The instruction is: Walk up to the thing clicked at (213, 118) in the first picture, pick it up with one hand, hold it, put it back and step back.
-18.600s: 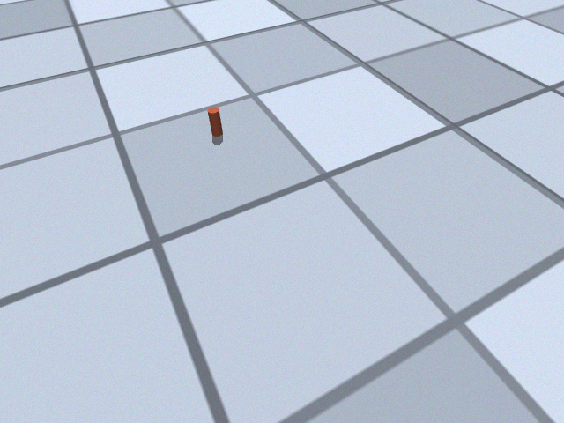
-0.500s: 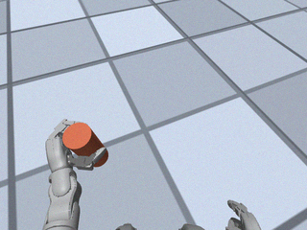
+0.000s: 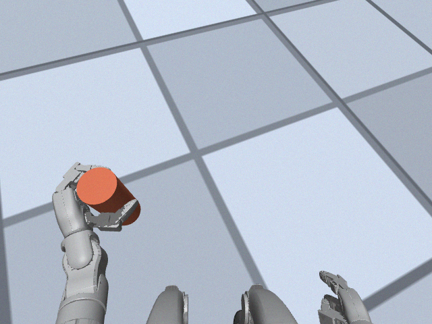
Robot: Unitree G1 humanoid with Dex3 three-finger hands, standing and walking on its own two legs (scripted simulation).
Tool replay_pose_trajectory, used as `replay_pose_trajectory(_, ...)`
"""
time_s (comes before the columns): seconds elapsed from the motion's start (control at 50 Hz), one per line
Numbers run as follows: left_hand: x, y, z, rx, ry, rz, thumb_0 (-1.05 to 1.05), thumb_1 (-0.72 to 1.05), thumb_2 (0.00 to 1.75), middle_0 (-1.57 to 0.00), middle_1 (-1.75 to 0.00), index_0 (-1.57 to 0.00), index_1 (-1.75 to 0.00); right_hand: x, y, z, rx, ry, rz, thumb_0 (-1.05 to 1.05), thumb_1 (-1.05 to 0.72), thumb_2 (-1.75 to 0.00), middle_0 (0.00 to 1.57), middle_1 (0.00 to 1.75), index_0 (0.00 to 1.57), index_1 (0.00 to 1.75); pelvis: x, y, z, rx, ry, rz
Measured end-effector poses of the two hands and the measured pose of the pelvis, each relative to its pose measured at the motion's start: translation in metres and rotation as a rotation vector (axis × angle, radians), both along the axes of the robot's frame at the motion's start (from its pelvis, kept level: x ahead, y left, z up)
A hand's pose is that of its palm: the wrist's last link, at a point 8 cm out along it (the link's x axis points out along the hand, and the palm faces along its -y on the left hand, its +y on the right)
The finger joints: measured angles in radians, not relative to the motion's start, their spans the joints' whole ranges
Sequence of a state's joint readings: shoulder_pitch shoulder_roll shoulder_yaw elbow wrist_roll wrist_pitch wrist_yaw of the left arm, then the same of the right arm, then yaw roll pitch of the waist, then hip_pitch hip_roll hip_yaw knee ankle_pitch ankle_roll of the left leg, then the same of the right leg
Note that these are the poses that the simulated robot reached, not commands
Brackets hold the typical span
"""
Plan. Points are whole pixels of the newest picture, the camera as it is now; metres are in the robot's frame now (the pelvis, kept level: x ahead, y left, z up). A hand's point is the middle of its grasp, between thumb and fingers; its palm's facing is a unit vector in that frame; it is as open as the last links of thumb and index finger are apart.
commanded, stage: crouch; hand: left
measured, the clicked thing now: (113, 199) +0.34 +0.20 -0.02
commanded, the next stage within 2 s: lower in 1.56 s
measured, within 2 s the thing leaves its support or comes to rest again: neither
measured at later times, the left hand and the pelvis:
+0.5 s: hand (120, 216) +0.39 +0.25 -0.25, palm faces +0.43 -0.90 -0.04, open 9.6 cm; pelvis -0.06 +0.00 -0.21, yaw -3 degrees
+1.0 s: hand (126, 221) +0.42 +0.28 -0.41, palm faces +0.42 -0.91 -0.03, open 9.6 cm; pelvis -0.08 +0.01 -0.34, yaw -8 degrees
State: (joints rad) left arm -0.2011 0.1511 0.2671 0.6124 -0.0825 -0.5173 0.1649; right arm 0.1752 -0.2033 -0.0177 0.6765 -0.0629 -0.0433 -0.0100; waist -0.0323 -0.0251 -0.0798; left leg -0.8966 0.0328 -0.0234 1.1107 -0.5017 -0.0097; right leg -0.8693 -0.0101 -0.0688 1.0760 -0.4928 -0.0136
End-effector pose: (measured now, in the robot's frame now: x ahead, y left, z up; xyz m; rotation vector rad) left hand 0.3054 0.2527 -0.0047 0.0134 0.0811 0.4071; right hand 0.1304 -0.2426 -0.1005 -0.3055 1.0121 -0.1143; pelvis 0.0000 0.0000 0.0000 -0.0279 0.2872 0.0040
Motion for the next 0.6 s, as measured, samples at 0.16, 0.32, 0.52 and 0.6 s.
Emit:
replay_pose_trajectory(0.16, 0.023, 0.010, -0.087, 0.013, -0.049, -0.002, -0.09, -0.45, 0.98, -0.76, -1.14, -0.87, -1.16, -0.020, -0.015, -0.078, -0.026, 0.085, 0.019, 0.01, -0.88, -0.90, 0.21, 0.30, 0.21, 0.30, -0.014, 0.001, -0.074, -0.014, 0.169, -0.013)
replay_pose_trajectory(0.32, 0.027, 0.017, -0.167, 0.022, -0.044, 0.018, -0.09, -0.45, 0.99, -0.76, -1.15, -0.87, -1.17, -0.040, -0.010, -0.158, 0.007, 0.176, 0.028, 0.01, -0.88, -0.90, 0.20, 0.30, 0.21, 0.30, -0.030, 0.004, -0.141, -0.020, 0.259, -0.030)
replay_pose_trajectory(0.52, 0.043, 0.044, -0.254, 0.035, -0.048, 0.041, -0.09, -0.46, 0.99, -0.76, -1.14, -0.87, -1.16, -0.080, -0.012, -0.236, -0.010, 0.266, 0.048, 0.01, -0.89, -0.90, 0.21, 0.30, 0.21, 0.30, -0.060, 0.001, -0.219, -0.028, 0.309, -0.042)
replay_pose_trajectory(0.6, 0.050, 0.051, -0.289, 0.027, -0.038, 0.047, -0.09, -0.46, 0.99, -0.76, -1.14, -0.87, -1.16, -0.101, -0.019, -0.262, -0.040, 0.303, 0.038, 0.01, -0.89, -0.90, 0.21, 0.30, 0.21, 0.30, -0.070, 0.002, -0.250, -0.036, 0.306, -0.049)
